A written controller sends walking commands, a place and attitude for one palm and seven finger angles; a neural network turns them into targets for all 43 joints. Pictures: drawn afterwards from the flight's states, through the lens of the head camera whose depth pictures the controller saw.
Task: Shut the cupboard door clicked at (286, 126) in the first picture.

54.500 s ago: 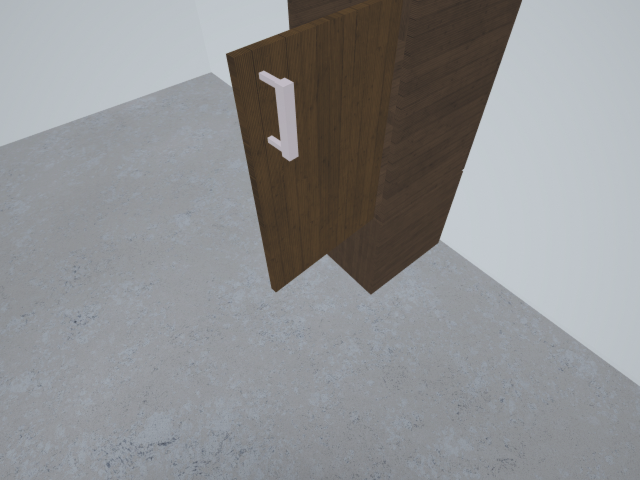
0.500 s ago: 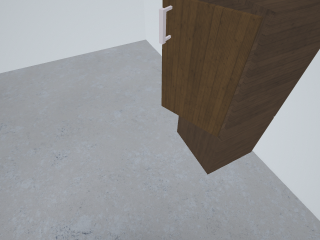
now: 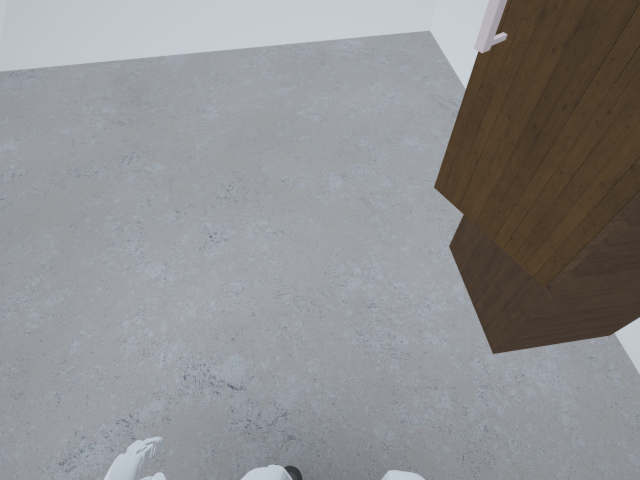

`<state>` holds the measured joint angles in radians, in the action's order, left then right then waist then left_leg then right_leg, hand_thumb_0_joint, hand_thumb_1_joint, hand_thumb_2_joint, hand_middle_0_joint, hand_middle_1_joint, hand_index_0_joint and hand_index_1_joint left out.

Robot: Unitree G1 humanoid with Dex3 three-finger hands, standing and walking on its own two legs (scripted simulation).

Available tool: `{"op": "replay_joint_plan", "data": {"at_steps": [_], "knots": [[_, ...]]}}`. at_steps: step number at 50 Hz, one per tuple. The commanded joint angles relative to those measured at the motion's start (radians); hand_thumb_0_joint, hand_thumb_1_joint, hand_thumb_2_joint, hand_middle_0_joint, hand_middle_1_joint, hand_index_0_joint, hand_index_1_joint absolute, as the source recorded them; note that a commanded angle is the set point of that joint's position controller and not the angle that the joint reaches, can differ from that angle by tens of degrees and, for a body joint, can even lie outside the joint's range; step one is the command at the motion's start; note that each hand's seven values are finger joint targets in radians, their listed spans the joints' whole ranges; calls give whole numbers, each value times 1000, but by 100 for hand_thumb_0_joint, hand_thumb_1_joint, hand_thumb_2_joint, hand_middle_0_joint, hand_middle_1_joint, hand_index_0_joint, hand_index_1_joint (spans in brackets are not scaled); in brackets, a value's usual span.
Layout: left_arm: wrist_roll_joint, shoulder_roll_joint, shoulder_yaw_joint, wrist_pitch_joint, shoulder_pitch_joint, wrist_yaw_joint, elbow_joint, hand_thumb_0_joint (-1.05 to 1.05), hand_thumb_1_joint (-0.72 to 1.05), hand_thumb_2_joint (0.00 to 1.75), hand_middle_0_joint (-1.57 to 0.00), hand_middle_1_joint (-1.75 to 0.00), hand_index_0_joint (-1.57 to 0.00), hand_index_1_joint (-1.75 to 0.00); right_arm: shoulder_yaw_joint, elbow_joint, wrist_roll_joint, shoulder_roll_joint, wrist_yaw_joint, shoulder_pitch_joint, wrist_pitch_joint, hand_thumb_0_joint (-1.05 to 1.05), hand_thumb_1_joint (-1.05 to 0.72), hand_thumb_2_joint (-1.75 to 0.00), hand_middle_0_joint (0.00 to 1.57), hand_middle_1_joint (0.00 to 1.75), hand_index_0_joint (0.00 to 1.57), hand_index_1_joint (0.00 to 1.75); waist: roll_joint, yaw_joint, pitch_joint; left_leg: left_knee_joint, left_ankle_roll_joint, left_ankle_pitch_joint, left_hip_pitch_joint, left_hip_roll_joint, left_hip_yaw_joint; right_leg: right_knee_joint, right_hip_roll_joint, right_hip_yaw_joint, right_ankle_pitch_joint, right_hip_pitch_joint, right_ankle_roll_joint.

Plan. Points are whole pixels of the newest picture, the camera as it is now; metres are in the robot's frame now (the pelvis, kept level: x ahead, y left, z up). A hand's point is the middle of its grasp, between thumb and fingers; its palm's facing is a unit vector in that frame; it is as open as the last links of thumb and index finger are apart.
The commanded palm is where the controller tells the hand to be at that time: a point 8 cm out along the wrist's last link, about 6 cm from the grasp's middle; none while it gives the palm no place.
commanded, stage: walk to a spot facing it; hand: left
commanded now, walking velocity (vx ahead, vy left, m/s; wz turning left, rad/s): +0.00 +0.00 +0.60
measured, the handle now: (503, 7) +0.80 -0.28 +0.15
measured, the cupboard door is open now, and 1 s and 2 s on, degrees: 24 24 24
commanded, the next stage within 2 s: turn to face it in 1.92 s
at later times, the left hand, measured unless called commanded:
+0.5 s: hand out of the picture -0.01 +0.20 -0.18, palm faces +0.35 -0.90 -0.27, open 7.4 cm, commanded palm none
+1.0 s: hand out of the picture +0.01 +0.15 -0.15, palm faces +0.60 -0.76 -0.25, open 7.4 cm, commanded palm none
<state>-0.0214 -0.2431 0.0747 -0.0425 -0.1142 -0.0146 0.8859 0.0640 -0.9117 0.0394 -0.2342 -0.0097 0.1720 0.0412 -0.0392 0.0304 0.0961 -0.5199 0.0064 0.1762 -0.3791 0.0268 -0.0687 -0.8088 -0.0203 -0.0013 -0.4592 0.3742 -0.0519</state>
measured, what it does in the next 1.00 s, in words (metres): steps on the spot, turning left: right foot, then left foot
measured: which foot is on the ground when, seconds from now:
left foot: down 0.00-0.06, up 0.08-0.40, down 0.42-0.72, up 0.74-1.00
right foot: up 0.00-0.04, down 0.06-0.42, up 0.44-0.70, down 0.72-1.00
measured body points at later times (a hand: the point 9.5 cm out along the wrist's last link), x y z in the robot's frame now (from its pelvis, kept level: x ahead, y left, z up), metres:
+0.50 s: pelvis +0.02 -0.01 -0.01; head +0.09 +0.02 +0.43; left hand -0.03 +0.25 -0.16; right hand +0.22 -0.22 -0.15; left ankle -0.01 +0.10 -0.73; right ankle +0.00 -0.15 -0.68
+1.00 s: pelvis +0.07 -0.05 +0.01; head +0.12 -0.03 +0.45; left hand -0.02 +0.19 -0.13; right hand +0.29 -0.21 -0.15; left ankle -0.04 +0.04 -0.67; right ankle +0.11 -0.14 -0.73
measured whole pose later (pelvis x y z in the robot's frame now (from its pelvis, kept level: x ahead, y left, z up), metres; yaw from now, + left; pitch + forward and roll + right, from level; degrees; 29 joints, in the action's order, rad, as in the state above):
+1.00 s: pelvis +0.07 -0.05 +0.01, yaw +39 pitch +1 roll +2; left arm -0.03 -0.17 0.05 0.00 -0.21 -0.02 0.88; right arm 0.08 -0.92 0.02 -0.23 0.03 0.16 0.08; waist 0.01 0.02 0.10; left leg -0.97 -0.05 0.47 -0.44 -0.01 0.04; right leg -0.53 -0.12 0.21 -0.32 0.22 0.01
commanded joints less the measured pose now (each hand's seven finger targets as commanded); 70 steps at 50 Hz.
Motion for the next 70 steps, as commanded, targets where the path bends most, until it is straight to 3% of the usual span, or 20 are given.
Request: {"op": "replay_joint_plan", "data": {"at_steps": [1,3,4,8,15,18,19,21,24,34,36,38,42,49,54,55,57,58,62,70], "knots": [[-2,-92,23,28,-180,-12,-35,0,90,90,-20,-30,-20,-30,56,90,-14,-177,0,-29,1,0,-90,-90,20,30,20,30,-86,-62,-169,94,84,-29,-7,-142,-238,338,19,39,173,-253,6],[-25,-237,50,42,-180,-21,-55,0,90,90,-20,-30,-20,-30,47,127,-25,-73,14,-46,1,0,-90,-90,20,30,20,30,321,-78,-90,-323,-57,338,-288,87,15,604,-400,-421,93,-301,182],[-18,-232,38,41,-124,-25,-75,0,90,90,-20,-30,-20,-30,54,126,-11,-120,20,-52,7,0,-90,-90,20,30,20,30,256,-63,-63,-579,-45,408,-254,29,-21,596,-472,-404,132,-151,241],[-13,-130,19,54,-37,-31,-88,0,90,90,-20,-30,-20,-30,37,93,-19,-74,36,-18,17,0,-90,-90,20,30,20,30,213,7,-84,-705,-69,264,-246,-27,31,408,-284,-58,654,-248,189],[-16,-183,43,50,-186,-28,-40,0,90,90,-20,-30,-20,-30,10,126,-29,-44,42,-131,8,0,-90,-90,20,30,20,30,255,-73,-110,-284,-55,287,-107,-25,158,324,-314,48,906,-386,163],[-7,-192,48,49,-174,-24,-40,0,90,90,-20,-30,-20,-30,15,103,-24,-71,36,-38,-6,0,-90,-90,20,30,20,30,232,-24,-161,-23,-33,117,82,0,188,189,-304,106,926,-348,113],[2,-181,45,48,-171,-20,-49,0,90,90,-20,-30,-20,-30,26,79,-18,-112,34,43,-15,0,-90,-90,20,30,20,30,136,20,-223,91,-11,-111,274,-45,153,41,-283,153,807,-243,67],[4,-80,9,37,-134,-15,-119,0,90,90,-20,-30,-20,-30,69,57,-17,-284,21,164,-12,0,-90,-90,20,30,20,30,-258,74,-295,82,241,-837,503,-467,-324,-321,-91,109,-246,169,-15],[2,-89,20,14,-23,-19,-108,0,90,90,-20,-30,-20,-30,47,66,-9,-207,-11,89,-14,0,-90,-90,20,30,20,30,-182,50,-166,93,194,-591,302,-336,-216,-374,-99,-7,-81,196,-19],[1,-90,25,34,-210,-2,-54,0,90,90,-20,-30,-20,-30,47,111,-17,-179,0,-69,-2,0,-90,-90,20,30,20,30,-88,-75,-130,11,85,-124,-13,-158,-172,293,5,72,222,-239,-12],[-22,-252,53,53,-241,-16,-67,0,90,90,-20,-30,-20,-30,38,140,-29,-65,12,-43,-3,0,-90,-90,20,30,20,30,371,-94,-125,-463,-45,446,-249,88,28,561,-430,-430,293,-319,157],[-13,-185,39,52,-144,-25,-88,0,90,90,-20,-30,-20,-30,51,114,-17,-100,16,-34,10,0,-90,-90,20,30,20,30,321,-49,-84,-780,-31,391,-242,1,-61,544,-416,-393,231,-163,217],[-12,-114,19,56,-68,-30,-105,0,90,90,-20,-30,-20,-30,31,81,-20,-57,40,-16,18,0,-90,-90,20,30,20,30,221,-6,-101,-701,-64,256,-178,-35,37,439,-291,-16,543,-201,165],[-13,-149,43,66,-209,-20,-31,0,90,90,-20,-30,-20,-30,10,105,-23,-28,45,-110,0,0,-90,-90,20,30,20,30,234,-84,-118,-368,-49,312,-151,-51,134,455,-362,17,515,-376,176],[-9,-173,57,72,-171,0,-13,0,90,90,-20,-30,-20,-30,12,85,-21,-39,45,-15,-29,0,-90,-90,20,30,20,30,169,-27,-113,-35,-11,217,118,-32,207,381,-372,92,263,-236,134],[-2,-162,56,69,-151,7,-16,0,90,90,-20,-30,-20,-30,23,63,-20,-71,43,72,-36,0,-90,-90,20,30,20,30,84,21,-137,87,8,158,298,-30,181,232,-325,167,219,-123,85],[1,-65,22,63,-35,26,-120,0,90,90,-20,-30,-20,-30,66,12,0,-267,17,286,-43,0,-90,-90,20,30,20,30,-321,136,-153,231,254,-9,577,-443,-465,-289,-85,185,-220,390,-13],[-12,-85,24,64,45,24,-150,0,90,90,-20,-30,-20,-30,60,-4,-4,-262,12,309,-43,0,-90,-90,20,30,20,30,-139,136,-119,246,274,145,468,-461,-449,-337,-118,67,-171,403,7],[-9,-80,30,60,-3,43,-79,0,90,90,-20,-30,-20,-30,21,42,-10,-158,-5,137,-78,0,-90,-90,20,30,20,30,-113,20,-24,278,187,15,309,-281,-233,-329,-123,12,111,345,-15],[0,-57,10,69,22,53,-86,0,90,90,-20,-30,-20,-30,26,-8,-11,-168,2,157,-84,0,-90,-90,20,30,20,30,-100,5,-36,239,171,-78,273,-217,-115,102,-40,88,217,124,-23]]}}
